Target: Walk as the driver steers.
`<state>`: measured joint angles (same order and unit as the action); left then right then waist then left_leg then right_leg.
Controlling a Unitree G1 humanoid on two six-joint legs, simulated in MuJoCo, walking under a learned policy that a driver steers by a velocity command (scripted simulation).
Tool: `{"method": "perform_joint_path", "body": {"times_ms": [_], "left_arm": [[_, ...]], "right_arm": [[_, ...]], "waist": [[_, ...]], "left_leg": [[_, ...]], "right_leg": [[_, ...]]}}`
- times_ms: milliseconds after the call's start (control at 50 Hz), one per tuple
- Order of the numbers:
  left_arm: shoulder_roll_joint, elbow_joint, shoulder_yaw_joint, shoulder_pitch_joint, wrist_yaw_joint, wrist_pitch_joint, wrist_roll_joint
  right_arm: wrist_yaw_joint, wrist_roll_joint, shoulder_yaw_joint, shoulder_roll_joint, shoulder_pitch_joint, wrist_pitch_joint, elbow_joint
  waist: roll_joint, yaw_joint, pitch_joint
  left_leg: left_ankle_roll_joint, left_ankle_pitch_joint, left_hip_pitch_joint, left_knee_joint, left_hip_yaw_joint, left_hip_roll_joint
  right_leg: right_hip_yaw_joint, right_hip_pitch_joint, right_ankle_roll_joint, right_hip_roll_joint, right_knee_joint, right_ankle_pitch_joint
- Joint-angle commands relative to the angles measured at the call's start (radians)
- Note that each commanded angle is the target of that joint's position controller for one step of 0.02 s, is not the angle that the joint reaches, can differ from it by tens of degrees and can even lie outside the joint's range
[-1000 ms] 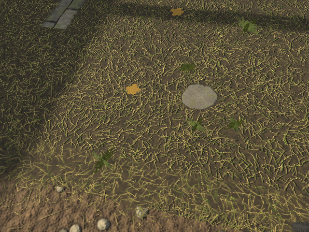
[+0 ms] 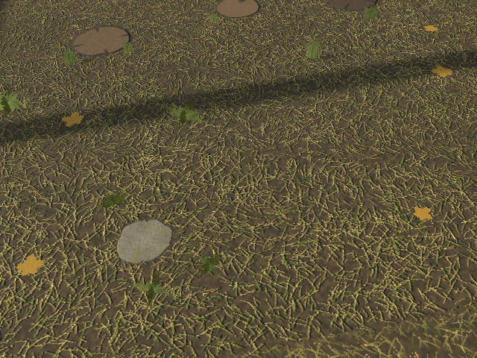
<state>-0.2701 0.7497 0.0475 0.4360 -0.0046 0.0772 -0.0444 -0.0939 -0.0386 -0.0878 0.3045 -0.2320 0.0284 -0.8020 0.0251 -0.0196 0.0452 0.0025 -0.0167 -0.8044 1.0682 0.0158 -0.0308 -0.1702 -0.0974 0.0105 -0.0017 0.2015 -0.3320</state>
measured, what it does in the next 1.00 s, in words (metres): walks ahead, turning left: left foot, then right foot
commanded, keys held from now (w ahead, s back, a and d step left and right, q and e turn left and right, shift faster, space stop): w+q+shift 0.48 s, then w+shift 0.24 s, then w+e+shift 0.28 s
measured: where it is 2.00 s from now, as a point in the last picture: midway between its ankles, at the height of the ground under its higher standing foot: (111, 159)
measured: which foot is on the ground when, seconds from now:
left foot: up 0.00-0.16, down 0.18-0.64, up 0.66-1.00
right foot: down 0.00-0.20, up 0.22-0.60, down 0.62-1.00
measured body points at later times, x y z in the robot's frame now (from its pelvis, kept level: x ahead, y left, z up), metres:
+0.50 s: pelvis +0.40 +0.11 -0.01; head +0.43 +0.14 +0.44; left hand +0.53 +0.41 -0.07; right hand +0.52 -0.16 -0.12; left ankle +0.25 +0.09 -0.74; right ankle +0.67 +0.01 -0.67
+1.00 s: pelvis +0.85 +0.33 -0.01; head +0.87 +0.35 +0.44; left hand +0.60 +0.48 -0.13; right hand +1.20 +0.33 -0.04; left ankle +0.94 +0.53 -0.71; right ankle +0.75 +0.12 -0.74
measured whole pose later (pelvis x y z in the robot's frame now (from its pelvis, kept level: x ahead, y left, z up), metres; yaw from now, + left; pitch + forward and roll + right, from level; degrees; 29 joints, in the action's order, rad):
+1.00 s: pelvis +0.85 +0.33 -0.01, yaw +28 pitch +3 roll -1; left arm -0.27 0.96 0.05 0.61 0.02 0.10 0.00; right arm -0.06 -0.05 0.06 0.26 0.11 -0.08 -0.60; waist 0.00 -0.15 -0.01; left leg -0.04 -0.04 -0.62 0.59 0.02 -0.04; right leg 0.10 -0.14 0.03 0.03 0.19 -0.37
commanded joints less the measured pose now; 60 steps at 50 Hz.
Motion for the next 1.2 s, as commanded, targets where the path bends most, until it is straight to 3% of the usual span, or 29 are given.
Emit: {"method": "perform_joint_path", "body": {"times_ms": [20,60,100,160,180,200,220,240,300,360,420,540,580,600,620,640,660,680,720,820,880,940,980,1020,1040,1060,1080,1120,1200], "left_arm": [[-0.127,-0.018,0.033,-0.007,-0.012,0.022,0.001],[-0.120,0.018,0.030,0.023,-0.017,0.019,-0.002],[-0.128,0.041,0.026,0.011,-0.020,0.011,-0.004],[-0.218,0.052,0.041,-0.008,-0.034,-0.021,-0.015],[-0.247,0.036,0.048,-0.041,-0.029,-0.026,-0.005],[-0.210,0.023,0.037,-0.063,-0.017,-0.015,-0.004],[-0.076,-0.078,0.007,-0.107,0.010,0.012,0.016],[-0.136,-0.127,0.004,-0.247,0.010,0.036,0.008],[-0.112,-0.133,-0.015,-0.253,0.009,0.049,-0.004],[-0.097,-0.122,-0.025,-0.205,0.020,-0.013,-0.038],[-0.085,-0.206,-0.042,-0.405,0.034,-0.024,-0.023],[-0.088,-0.223,-0.048,-0.476,0.036,-0.003,0.004],[-0.162,-0.169,-0.014,-0.302,0.017,0.001,0.007],[-0.205,-0.125,0.009,-0.129,0.000,0.000,0.020],[-0.239,-0.063,0.030,0.088,-0.024,-0.004,0.021],[-0.311,-0.031,0.051,0.217,-0.039,0.000,-0.012],[-0.353,-0.026,0.063,0.097,-0.013,0.003,-0.023],[-0.225,-0.064,0.051,-0.062,0.006,0.000,-0.007],[-0.115,-0.026,0.027,-0.097,0.016,0.005,-0.007],[-0.105,0.102,0.009,0.025,0.013,0.036,0.030],[-0.150,0.087,0.029,-0.019,0.010,0.042,0.031],[-0.208,0.102,0.046,0.021,0.025,0.046,0.055],[-0.217,0.122,0.046,0.060,0.026,0.042,0.053],[-0.249,0.128,0.055,0.052,0.023,0.032,0.045],[-0.196,0.105,0.044,0.024,0.023,0.034,0.043],[-0.024,0.063,0.010,0.079,0.014,0.033,0.061],[-0.080,0.029,0.016,0.076,0.013,0.021,0.075],[-0.105,0.037,0.022,-0.070,0.021,-0.004,0.044],[-0.023,0.016,0.015,-0.120,0.040,-0.054,0.011]], "right_arm": [[-0.018,-0.005,0.005,0.057,0.213,-0.021,0.121],[-0.024,-0.002,0.020,0.042,0.271,-0.020,0.152],[-0.015,0.009,0.037,0.021,0.275,-0.018,0.179],[0.017,0.029,0.017,0.077,0.013,-0.023,0.137],[0.029,0.026,-0.010,0.134,-0.182,-0.038,0.084],[0.050,0.015,-0.045,0.214,-0.322,-0.040,0.039],[0.059,0.019,-0.074,0.322,-0.226,-0.020,0.050],[0.057,0.029,-0.072,0.305,-0.231,-0.021,0.073],[0.090,0.022,-0.042,0.198,-0.181,-0.048,0.036],[0.092,0.037,-0.013,0.151,-0.123,-0.081,0.060],[0.088,0.038,-0.013,0.163,-0.146,-0.101,0.062],[0.091,0.054,-0.023,0.197,-0.200,-0.115,0.016],[0.100,0.037,-0.028,0.244,-0.186,-0.121,0.004],[0.099,0.017,-0.032,0.267,-0.140,-0.118,0.004],[0.099,0.000,-0.026,0.234,-0.077,-0.119,0.008],[0.098,0.005,0.012,0.081,-0.092,-0.127,0.041],[0.083,0.061,0.041,0.014,-0.277,-0.133,0.074],[0.095,0.029,0.040,0.099,-0.191,-0.120,0.039],[0.075,0.005,0.042,0.113,-0.022,-0.108,0.066],[0.044,-0.037,0.087,0.039,0.141,-0.093,0.185],[0.020,-0.019,0.117,0.035,0.291,-0.111,0.248],[0.022,0.004,0.114,0.048,0.319,-0.111,0.238],[0.046,-0.003,0.093,0.088,0.276,-0.114,0.220],[0.078,-0.013,0.058,0.140,-0.009,-0.122,0.135],[0.103,-0.032,0.027,0.212,-0.187,-0.125,0.110],[0.114,-0.066,0.011,0.276,-0.247,-0.124,0.102],[0.110,-0.036,0.004,0.269,-0.190,-0.112,0.113],[0.102,-0.015,0.031,0.102,-0.055,-0.118,0.107],[0.092,0.007,0.057,0.009,-0.096,-0.156,0.023]], "waist": [[-0.099,-0.030,-0.228],[-0.097,-0.048,-0.252],[-0.103,-0.023,-0.232],[-0.175,0.124,-0.018],[-0.154,0.213,0.085],[-0.038,0.262,0.149],[0.271,0.135,0.144],[0.070,0.188,0.157],[-0.112,0.055,-0.059],[-0.065,-0.015,-0.108],[-0.035,0.025,-0.199],[0.023,0.088,-0.089],[0.054,0.001,0.037],[0.062,-0.111,0.118],[0.045,-0.234,0.183],[-0.196,-0.227,0.256],[-0.520,-0.044,0.342],[-0.242,-0.041,0.188],[-0.004,-0.039,0.022],[-0.085,0.032,-0.137],[-0.065,0.029,-0.183],[-0.073,0.008,-0.149],[-0.068,0.021,-0.078],[-0.073,0.159,0.098],[-0.016,0.236,0.199],[0.203,0.167,0.298],[0.258,0.134,0.322],[0.063,0.098,0.038],[0.059,0.005,-0.080]], "left_leg": [[-0.043,-0.006,-0.158,-0.093,-0.041,-0.045],[-0.087,-0.066,-0.156,-0.162,-0.106,-0.054],[-0.148,-0.153,-0.034,-0.265,-0.187,-0.014],[-0.239,-0.349,0.360,-0.273,-0.268,0.145],[-0.271,-0.367,0.634,-0.332,-0.207,0.179],[-0.303,-0.484,0.925,-0.454,0.011,0.089],[-0.460,-0.731,1.147,-0.702,0.666,-0.170],[-0.458,-0.617,1.182,-0.788,0.826,-0.205],[-0.353,-0.302,0.822,-0.814,0.535,-0.129],[-0.348,-0.230,0.611,-0.856,0.382,-0.024],[-0.325,-0.073,0.477,-0.923,0.329,0.034],[-0.217,0.493,0.686,-0.861,0.295,0.007],[-0.175,0.801,0.820,-0.658,0.309,-0.029],[-0.160,0.836,0.809,-0.447,0.294,-0.033],[-0.148,0.720,0.683,-0.174,0.249,0.008],[-0.131,0.040,0.431,0.266,0.183,0.124],[-0.109,-0.424,0.199,0.431,0.171,0.226],[-0.129,-0.311,0.137,0.410,0.152,0.108],[-0.123,-0.238,0.157,0.317,0.123,0.047],[-0.070,-0.284,0.038,0.089,0.072,-0.049],[-0.021,-0.067,0.223,-0.293,0.010,-0.053],[-0.023,0.068,0.468,-0.428,-0.057,0.009],[-0.042,0.010,0.534,-0.492,-0.056,0.044],[-0.058,-0.110,0.867,-0.505,-0.050,0.056],[-0.073,-0.352,1.077,-0.516,0.120,-0.125],[-0.102,-0.697,1.220,-0.645,0.554,-0.419],[-0.156,-0.781,1.163,-0.818,0.841,-0.457],[-0.144,-0.543,0.913,-0.808,0.479,-0.347],[-0.126,0.357,0.737,-0.783,0.112,-0.260]], "right_leg": [[0.038,0.025,0.071,-0.273,-0.172,0.029],[-0.018,-0.049,0.070,-0.277,-0.157,0.173],[-0.102,-0.077,0.053,-0.263,-0.058,0.649],[-0.124,-0.097,0.059,-0.299,0.380,1.512],[-0.102,0.042,0.065,-0.294,0.653,1.436],[-0.095,0.307,0.035,-0.218,0.987,0.943],[0.017,0.815,-0.042,0.060,1.372,-0.075],[0.241,0.965,-0.018,0.034,1.424,-0.021],[0.259,0.864,-0.012,-0.102,1.175,0.027],[0.225,0.782,-0.057,-0.130,1.036,-0.020],[0.150,0.767,-0.089,-0.116,0.776,0.134],[0.122,0.503,-0.014,-0.009,0.348,0.476],[0.135,0.327,0.017,0.048,0.354,0.354],[0.132,0.175,0.030,0.040,0.362,0.266],[0.149,-0.041,0.039,-0.015,0.373,0.179],[0.446,-0.236,0.079,-0.226,0.354,-0.189],[1.086,-0.308,0.197,-0.411,0.078,-0.274],[1.001,-0.169,0.203,-0.359,0.057,-0.393],[0.727,0.078,0.189,-0.286,0.056,-0.200],[0.559,0.248,0.222,-0.198,-0.055,0.011],[0.420,0.420,0.205,-0.124,-0.153,0.155],[0.393,0.418,0.188,-0.143,-0.185,0.423],[0.367,0.262,0.157,-0.141,-0.019,0.718],[0.335,0.306,0.119,-0.088,0.411,0.821],[0.305,0.483,0.107,-0.027,0.723,0.577],[0.268,0.724,0.099,0.044,1.063,-0.144],[0.270,0.832,0.110,0.042,1.193,-0.087],[0.245,0.880,0.104,-0.062,1.142,0.070],[0.231,0.809,0.054,-0.080,1.027,0.022]]}}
